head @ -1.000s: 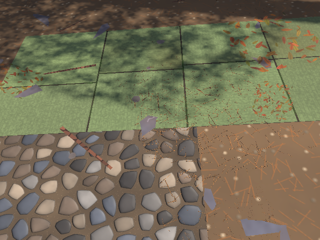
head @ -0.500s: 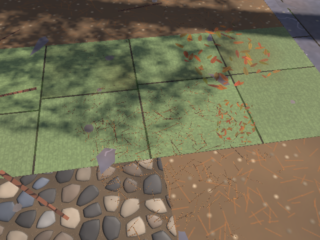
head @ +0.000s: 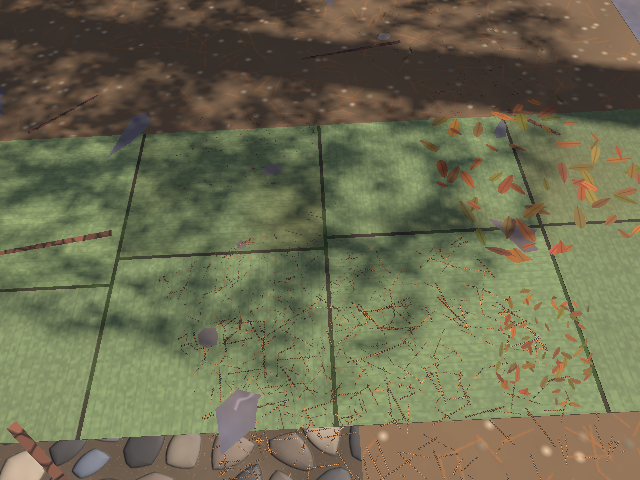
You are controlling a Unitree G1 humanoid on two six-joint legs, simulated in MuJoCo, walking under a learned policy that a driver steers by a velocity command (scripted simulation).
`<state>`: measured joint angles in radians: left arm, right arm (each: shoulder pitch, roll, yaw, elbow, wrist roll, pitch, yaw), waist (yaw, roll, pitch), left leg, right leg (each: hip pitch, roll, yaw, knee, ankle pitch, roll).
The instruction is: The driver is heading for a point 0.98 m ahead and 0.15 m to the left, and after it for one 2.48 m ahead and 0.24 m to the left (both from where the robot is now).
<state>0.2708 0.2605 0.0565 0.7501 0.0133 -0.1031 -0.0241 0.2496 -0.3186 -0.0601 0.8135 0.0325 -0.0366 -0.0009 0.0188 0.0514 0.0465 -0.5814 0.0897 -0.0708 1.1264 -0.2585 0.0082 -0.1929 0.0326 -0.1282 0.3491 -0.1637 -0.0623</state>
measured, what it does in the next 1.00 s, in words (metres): walks ahead: left foot, then right foot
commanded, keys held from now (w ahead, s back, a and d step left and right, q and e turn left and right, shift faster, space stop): w+q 0.40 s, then w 0.12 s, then w+e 0.48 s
